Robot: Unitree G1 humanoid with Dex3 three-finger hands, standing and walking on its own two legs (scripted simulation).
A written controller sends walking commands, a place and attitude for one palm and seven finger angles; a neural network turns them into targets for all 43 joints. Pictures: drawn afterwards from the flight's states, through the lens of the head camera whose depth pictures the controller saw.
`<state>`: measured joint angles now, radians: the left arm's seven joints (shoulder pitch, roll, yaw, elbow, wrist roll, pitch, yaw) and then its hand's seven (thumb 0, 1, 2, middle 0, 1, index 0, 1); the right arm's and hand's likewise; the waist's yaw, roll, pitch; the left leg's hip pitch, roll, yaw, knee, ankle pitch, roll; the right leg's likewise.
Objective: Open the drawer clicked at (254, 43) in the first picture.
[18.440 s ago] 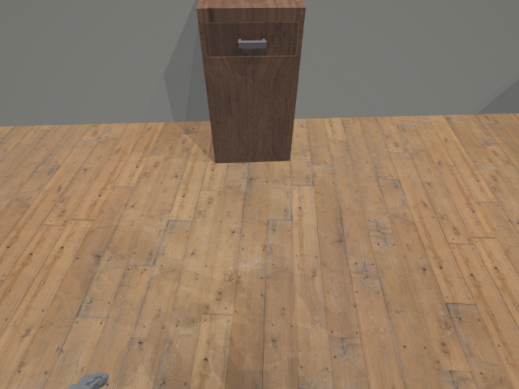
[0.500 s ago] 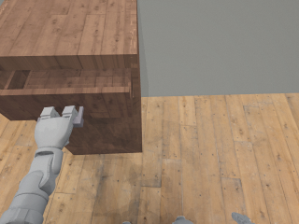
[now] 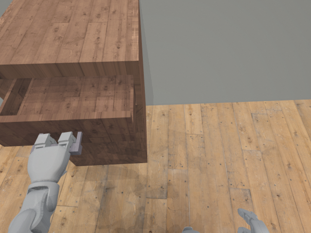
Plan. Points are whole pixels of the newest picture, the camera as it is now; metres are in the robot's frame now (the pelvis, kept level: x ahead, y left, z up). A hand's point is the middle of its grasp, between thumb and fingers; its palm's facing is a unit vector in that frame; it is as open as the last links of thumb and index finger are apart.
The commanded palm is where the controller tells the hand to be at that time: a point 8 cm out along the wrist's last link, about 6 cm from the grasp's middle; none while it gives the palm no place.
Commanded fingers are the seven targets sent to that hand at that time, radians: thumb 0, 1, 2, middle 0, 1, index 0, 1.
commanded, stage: pull the drawer open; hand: left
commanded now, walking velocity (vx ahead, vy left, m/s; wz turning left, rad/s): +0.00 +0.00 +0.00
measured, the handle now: (58, 142) +0.35 +0.28 -0.01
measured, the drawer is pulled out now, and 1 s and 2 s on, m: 0.15 0.26 0.30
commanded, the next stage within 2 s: open the thumb to release the handle in 1.54 s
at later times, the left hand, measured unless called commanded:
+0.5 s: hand (55, 191) +0.22 +0.26 -0.03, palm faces -0.03 -0.05 -1.00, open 6.1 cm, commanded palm +0.19 +0.26 +0.01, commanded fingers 0.00 0.90 0.90 -0.40 -1.35 -0.40 -1.35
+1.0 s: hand (50, 215) +0.17 +0.26 -0.03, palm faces -0.05 -0.04 -1.00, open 6.0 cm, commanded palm +0.13 +0.26 +0.01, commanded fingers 0.00 0.90 0.90 -0.40 -1.35 -0.40 -1.35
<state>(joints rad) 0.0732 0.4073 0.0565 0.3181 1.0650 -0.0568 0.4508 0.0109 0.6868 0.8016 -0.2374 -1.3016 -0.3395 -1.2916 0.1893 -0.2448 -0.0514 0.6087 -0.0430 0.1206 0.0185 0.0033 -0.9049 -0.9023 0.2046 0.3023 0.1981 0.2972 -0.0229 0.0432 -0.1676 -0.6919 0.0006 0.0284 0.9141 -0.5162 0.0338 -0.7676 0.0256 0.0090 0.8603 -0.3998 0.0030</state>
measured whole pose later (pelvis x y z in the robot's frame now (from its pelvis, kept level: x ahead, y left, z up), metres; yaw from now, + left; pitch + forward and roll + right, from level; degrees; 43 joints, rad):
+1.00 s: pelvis -0.02 -0.01 -0.01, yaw +0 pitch +16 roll -1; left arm 0.43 0.38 0.05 0.09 1.07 -0.05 0.52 0.02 0.67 0.81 -0.26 -1.27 -0.37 -1.33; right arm 0.15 -0.24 -0.04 0.58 -0.05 0.06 0.02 0.01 -0.90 -0.90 0.20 0.30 0.20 0.30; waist 0.01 0.04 -0.16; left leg -0.68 0.00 0.01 0.96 -0.55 0.02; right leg -0.77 0.03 -0.01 0.93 -0.43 -0.01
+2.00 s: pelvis -0.03 -0.02 -0.02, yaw +1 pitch +15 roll -1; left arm 0.47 0.38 0.06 0.06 1.05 -0.04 0.52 0.00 0.19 0.59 -0.33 -1.24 -0.36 -1.27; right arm 0.13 -0.23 -0.02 0.59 -0.05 0.07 -0.03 0.01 -0.90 -0.90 0.21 0.30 0.20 0.30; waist 0.04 0.04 -0.16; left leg -0.70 -0.01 -0.01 1.00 -0.56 0.01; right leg -0.79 0.02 -0.02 0.97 -0.44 -0.02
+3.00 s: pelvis -0.04 -0.02 +0.01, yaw +2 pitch +10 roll -1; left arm 0.44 0.43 0.07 -0.02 0.99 -0.04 0.41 -0.01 -0.49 0.30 -0.32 -1.20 -0.38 -1.22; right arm 0.14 -0.25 -0.03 0.58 -0.04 0.05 -0.05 0.01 -0.90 -0.90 0.21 0.30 0.20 0.30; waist 0.06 0.06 -0.12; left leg -0.55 -0.02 -0.02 0.85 -0.48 0.02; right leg -0.63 0.01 -0.03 0.83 -0.38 -0.02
